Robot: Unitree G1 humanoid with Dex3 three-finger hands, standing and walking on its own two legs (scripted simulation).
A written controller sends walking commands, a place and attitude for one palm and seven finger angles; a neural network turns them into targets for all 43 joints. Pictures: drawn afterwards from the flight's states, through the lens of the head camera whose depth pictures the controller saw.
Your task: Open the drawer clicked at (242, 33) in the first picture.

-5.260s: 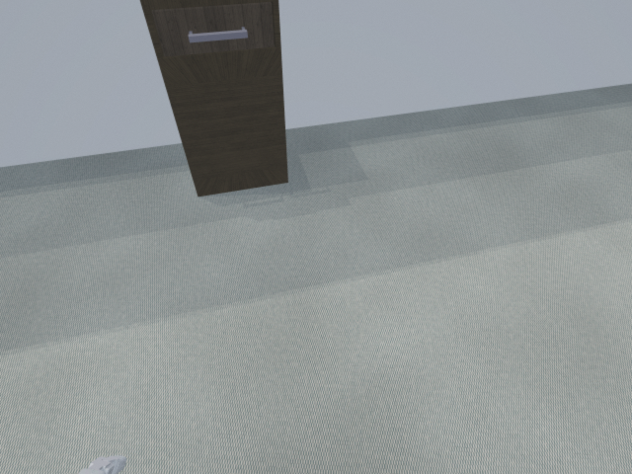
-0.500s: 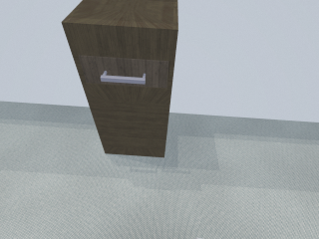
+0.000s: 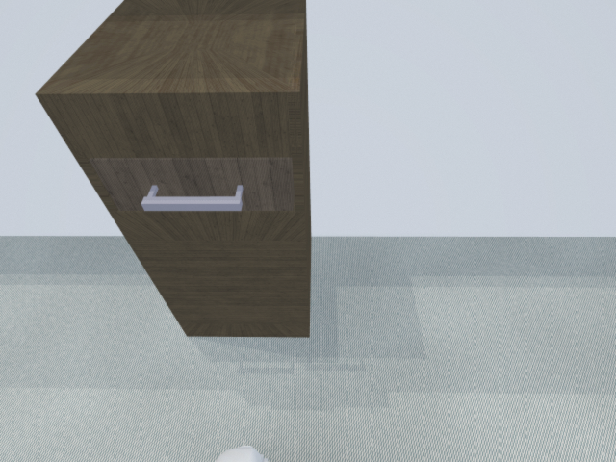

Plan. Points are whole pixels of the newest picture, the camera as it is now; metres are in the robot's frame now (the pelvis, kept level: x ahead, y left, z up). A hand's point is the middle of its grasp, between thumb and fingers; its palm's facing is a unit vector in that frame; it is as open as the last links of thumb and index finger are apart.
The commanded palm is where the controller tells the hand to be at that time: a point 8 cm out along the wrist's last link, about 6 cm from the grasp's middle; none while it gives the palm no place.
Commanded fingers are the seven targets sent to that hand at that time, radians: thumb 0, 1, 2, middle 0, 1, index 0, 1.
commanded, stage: come to a stop and stand still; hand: left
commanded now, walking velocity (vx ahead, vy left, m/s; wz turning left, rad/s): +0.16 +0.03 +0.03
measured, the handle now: (194, 196) +0.59 +0.26 -0.05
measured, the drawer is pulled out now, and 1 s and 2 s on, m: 0.00 0.00 0.00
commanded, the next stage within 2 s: look again from close up in 1.04 s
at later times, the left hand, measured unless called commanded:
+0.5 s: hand out of the picture +0.08 +0.21 -0.18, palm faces +0.01 -0.97 -0.26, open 7.4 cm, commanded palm none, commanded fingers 0.00 0.90 0.90 -0.20 -0.30 -0.20 -0.30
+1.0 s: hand out of the picture +0.06 +0.14 -0.17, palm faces +0.01 -0.98 -0.21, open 7.3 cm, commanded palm none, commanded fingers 0.00 0.90 0.90 -0.20 -0.30 -0.20 -0.30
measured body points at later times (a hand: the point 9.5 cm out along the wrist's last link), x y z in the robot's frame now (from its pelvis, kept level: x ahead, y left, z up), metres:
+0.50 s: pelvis +0.04 +0.01 -0.01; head +0.08 +0.00 +0.44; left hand +0.08 +0.26 -0.16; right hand +0.12 -0.23 -0.16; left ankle +0.11 +0.15 -0.74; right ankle +0.00 -0.12 -0.72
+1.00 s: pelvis +0.02 -0.05 +0.00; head +0.03 -0.05 +0.45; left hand +0.06 +0.19 -0.16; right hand +0.00 -0.26 -0.17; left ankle +0.01 +0.11 -0.74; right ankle +0.02 -0.13 -0.74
